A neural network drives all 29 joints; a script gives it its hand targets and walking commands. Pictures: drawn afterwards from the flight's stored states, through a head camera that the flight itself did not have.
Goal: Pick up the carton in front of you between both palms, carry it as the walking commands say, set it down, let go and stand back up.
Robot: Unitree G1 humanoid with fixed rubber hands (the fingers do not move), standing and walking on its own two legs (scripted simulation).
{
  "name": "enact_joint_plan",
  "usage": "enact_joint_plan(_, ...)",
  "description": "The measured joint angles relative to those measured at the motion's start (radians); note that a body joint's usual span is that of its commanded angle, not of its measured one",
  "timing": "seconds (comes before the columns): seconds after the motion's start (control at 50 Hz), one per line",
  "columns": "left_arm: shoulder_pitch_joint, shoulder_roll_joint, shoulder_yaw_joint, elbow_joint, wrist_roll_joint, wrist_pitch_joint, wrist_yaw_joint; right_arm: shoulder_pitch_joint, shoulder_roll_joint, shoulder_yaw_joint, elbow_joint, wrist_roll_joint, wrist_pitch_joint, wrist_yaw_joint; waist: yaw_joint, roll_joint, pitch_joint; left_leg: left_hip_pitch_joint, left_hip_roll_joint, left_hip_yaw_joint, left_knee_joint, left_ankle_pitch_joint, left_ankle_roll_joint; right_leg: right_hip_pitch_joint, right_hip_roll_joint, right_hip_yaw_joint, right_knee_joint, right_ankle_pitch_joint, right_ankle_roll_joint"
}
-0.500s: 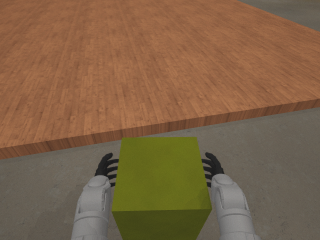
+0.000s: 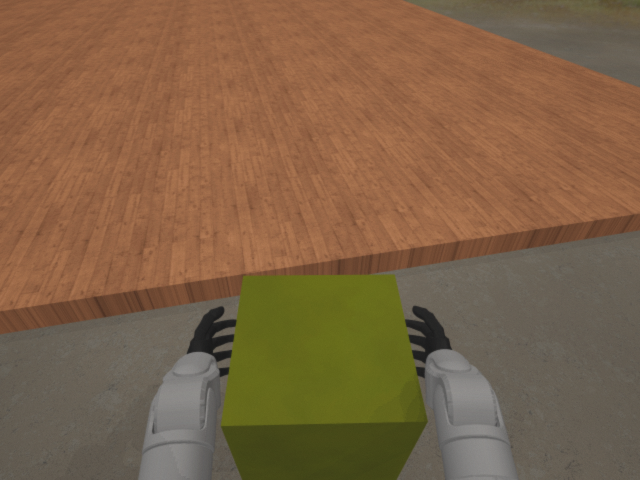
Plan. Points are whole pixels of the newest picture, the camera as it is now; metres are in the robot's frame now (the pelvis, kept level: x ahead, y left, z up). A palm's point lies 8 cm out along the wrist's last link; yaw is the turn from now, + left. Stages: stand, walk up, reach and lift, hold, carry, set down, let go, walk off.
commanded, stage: hold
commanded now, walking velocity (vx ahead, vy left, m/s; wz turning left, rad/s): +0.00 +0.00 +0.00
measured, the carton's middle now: (319, 386) +0.29 +0.00 -0.03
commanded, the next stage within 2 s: carry in 1.06 s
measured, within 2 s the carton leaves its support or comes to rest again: neither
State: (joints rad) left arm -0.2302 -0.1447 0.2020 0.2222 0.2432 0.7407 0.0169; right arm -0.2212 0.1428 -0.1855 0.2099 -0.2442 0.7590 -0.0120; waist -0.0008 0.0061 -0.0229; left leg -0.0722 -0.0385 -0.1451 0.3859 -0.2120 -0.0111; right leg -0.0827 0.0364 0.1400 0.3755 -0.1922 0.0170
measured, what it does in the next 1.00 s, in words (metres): stands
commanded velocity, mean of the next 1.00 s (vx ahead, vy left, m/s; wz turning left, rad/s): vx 0.00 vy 0.00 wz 0.00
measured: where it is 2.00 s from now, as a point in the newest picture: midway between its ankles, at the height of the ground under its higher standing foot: outside the picture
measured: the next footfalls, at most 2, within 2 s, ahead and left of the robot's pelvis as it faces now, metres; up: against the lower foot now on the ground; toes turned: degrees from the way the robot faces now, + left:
left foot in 1.66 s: +0.26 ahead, +0.12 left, +0.00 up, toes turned +10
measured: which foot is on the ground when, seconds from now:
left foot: down 0.00-1.00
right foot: down 0.00-1.00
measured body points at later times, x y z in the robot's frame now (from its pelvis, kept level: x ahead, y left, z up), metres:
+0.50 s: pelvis -0.01 +0.00 +0.00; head -0.05 +0.00 +0.45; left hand +0.29 +0.15 +0.04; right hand +0.29 -0.15 +0.04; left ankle +0.01 +0.13 -0.74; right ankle +0.02 -0.13 -0.74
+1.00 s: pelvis +0.00 +0.00 +0.00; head -0.05 +0.00 +0.45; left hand +0.29 +0.15 +0.04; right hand +0.29 -0.15 +0.04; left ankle +0.01 +0.13 -0.74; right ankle +0.02 -0.13 -0.74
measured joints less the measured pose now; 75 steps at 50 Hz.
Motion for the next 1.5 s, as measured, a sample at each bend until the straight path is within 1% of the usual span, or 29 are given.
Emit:
enact_joint_plan(0.12,-0.031,-0.007,0.028,0.033,0.023,0.017,-0.013,-0.033,0.007,-0.026,0.034,-0.021,0.019,0.011,0.0,0.001,0.013,0.006,0.0,0.0,0.01,0.001,-0.001,0.007,0.001,-0.003,0.009,0.001,-0.001)
enact_joint_plan(0.4,-0.063,-0.014,0.054,0.047,0.033,0.003,-0.016,-0.065,0.014,-0.052,0.047,-0.03,0.006,0.014,-0.002,0.0,0.028,-0.016,-0.001,0.002,0.033,-0.002,-0.002,-0.014,0.001,-0.008,0.032,-0.002,0.0)
enact_joint_plan(0.8,-0.011,-0.002,0.005,0.002,0.02,0.024,-0.011,-0.013,0.003,-0.006,0.004,-0.018,0.022,0.01,-0.001,-0.002,0.019,0.013,0.002,0.008,-0.004,0.001,0.001,0.014,-0.002,-0.007,-0.004,0.001,-0.001)
enact_joint_plan(1.04,-0.012,-0.003,0.006,0.001,0.017,0.024,-0.009,-0.012,0.003,-0.006,0.002,-0.018,0.022,0.009,0.0,0.0,0.024,0.013,0.002,0.011,-0.001,0.002,0.002,0.013,-0.002,-0.007,-0.001,0.002,-0.001)
enact_joint_plan(1.1,-0.01,-0.002,0.0,-0.006,0.014,0.029,-0.006,-0.007,0.001,-0.005,-0.007,-0.013,0.026,0.008,-0.001,-0.002,-0.023,-0.064,0.004,0.022,0.062,-0.037,0.003,-0.062,-0.008,-0.027,0.061,-0.04,0.0)
enact_joint_plan(1.16,0.011,0.002,-0.022,-0.049,-0.007,0.045,0.003,0.016,-0.003,0.009,-0.053,0.008,0.042,0.001,-0.001,-0.004,-0.069,-0.135,0.021,0.054,0.122,-0.139,0.005,-0.127,-0.027,-0.065,0.113,-0.128,-0.004)
enact_joint_plan(1.24,0.03,0.006,-0.056,-0.159,-0.047,0.1,0.027,0.037,-0.012,0.028,-0.164,0.054,0.094,-0.016,-0.001,-0.009,-0.1,-0.202,0.038,0.094,0.183,-0.143,0.006,-0.18,-0.05,-0.096,0.15,-0.085,0.004)
enact_joint_plan(1.26,0.037,0.007,-0.065,-0.188,-0.056,0.12,0.035,0.043,-0.015,0.035,-0.191,0.067,0.114,-0.021,-0.001,-0.013,-0.11,-0.206,0.039,0.105,0.188,-0.14,0.007,-0.187,-0.057,-0.098,0.165,-0.096,0.007)
enact_joint_plan(1.3,0.05,0.013,-0.075,-0.247,-0.074,0.173,0.045,0.048,-0.018,0.048,-0.237,0.089,0.163,-0.031,0.0,-0.024,-0.129,-0.202,0.038,0.13,0.178,-0.111,0.006,-0.2,-0.074,-0.099,0.199,-0.143,0.011)
enact_joint_plan(1.32,0.057,0.022,-0.078,-0.277,-0.084,0.201,0.049,0.044,-0.015,0.058,-0.253,0.096,0.188,-0.041,0.002,-0.029,-0.139,-0.2,0.035,0.142,0.177,-0.113,0.007,-0.217,-0.085,-0.107,0.234,-0.175,0.006)
enact_joint_plan(1.36,0.071,0.046,-0.076,-0.325,-0.112,0.254,0.052,0.04,-0.006,0.079,-0.282,0.105,0.237,-0.059,0.005,-0.016,-0.154,-0.191,0.044,0.156,0.171,-0.141,0.011,-0.254,-0.088,-0.154,0.291,-0.244,0.005)
enact_joint_plan(1.38,0.072,0.055,-0.077,-0.344,-0.126,0.279,0.054,0.044,-0.006,0.093,-0.302,0.106,0.262,-0.07,0.006,-0.005,-0.157,-0.182,0.053,0.157,0.159,-0.15,0.012,-0.265,-0.081,-0.181,0.286,-0.264,0.005)
enact_joint_plan(1.4,0.07,0.059,-0.076,-0.36,-0.138,0.304,0.056,0.05,-0.007,0.103,-0.328,0.109,0.288,-0.077,0.007,0.007,-0.156,-0.172,0.063,0.155,0.146,-0.156,0.01,-0.268,-0.072,-0.209,0.254,-0.257,0.004)
enact_joint_plan(1.42,0.064,0.06,-0.076,-0.376,-0.148,0.326,0.059,0.056,-0.009,0.106,-0.359,0.112,0.313,-0.083,0.008,0.016,-0.152,-0.162,0.072,0.152,0.14,-0.162,0.007,-0.26,-0.061,-0.236,0.2,-0.224,0.003)
enact_joint_plan(1.46,0.054,0.039,-0.082,-0.402,-0.154,0.357,0.066,0.078,-0.014,0.095,-0.433,0.119,0.358,-0.088,0.0,0.036,-0.146,-0.165,0.086,0.138,0.18,-0.193,0.005,-0.218,-0.046,-0.267,0.129,-0.082,-0.02)
enact_joint_plan(1.48,0.053,0.019,-0.087,-0.413,-0.147,0.365,0.069,0.092,-0.017,0.082,-0.468,0.127,0.375,-0.088,0.0,0.038,-0.148,-0.191,0.095,0.153,0.241,-0.195,0.005,-0.207,-0.045,-0.28,0.127,-0.079,-0.027)
enact_joint_plan(1.5,0.058,0.004,-0.095,-0.427,-0.14,0.373,0.072,0.107,-0.02,0.068,-0.495,0.137,0.388,-0.086,0.001,0.028,-0.151,-0.224,0.092,0.174,0.311,-0.219,0.005,-0.195,-0.052,-0.285,0.124,-0.104,-0.029)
